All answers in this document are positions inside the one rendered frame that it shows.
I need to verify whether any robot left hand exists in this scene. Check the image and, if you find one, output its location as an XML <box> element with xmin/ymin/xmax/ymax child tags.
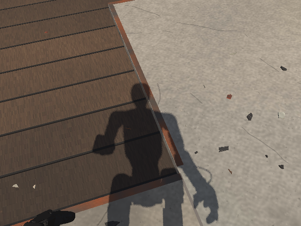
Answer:
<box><xmin>24</xmin><ymin>209</ymin><xmax>75</xmax><ymax>226</ymax></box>

